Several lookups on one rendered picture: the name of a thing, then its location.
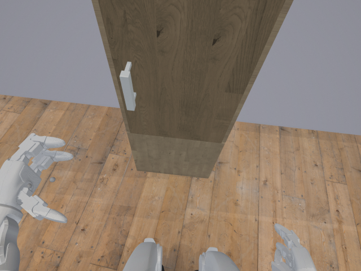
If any left robot forearm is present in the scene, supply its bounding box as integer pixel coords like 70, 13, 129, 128
0, 204, 23, 271

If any robot right hand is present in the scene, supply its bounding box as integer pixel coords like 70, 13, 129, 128
271, 223, 316, 271

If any robot thigh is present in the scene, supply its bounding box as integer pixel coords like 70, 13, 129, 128
123, 242, 162, 271
199, 251, 240, 271

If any cupboard door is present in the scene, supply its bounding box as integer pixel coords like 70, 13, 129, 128
98, 0, 285, 143

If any right robot thigh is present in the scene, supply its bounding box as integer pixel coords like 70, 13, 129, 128
199, 251, 240, 271

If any handle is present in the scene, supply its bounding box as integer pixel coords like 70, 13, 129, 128
120, 62, 137, 111

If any left robot thigh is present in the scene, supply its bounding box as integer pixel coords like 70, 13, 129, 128
123, 242, 162, 271

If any robot left hand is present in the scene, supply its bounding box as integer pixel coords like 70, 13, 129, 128
0, 133, 73, 223

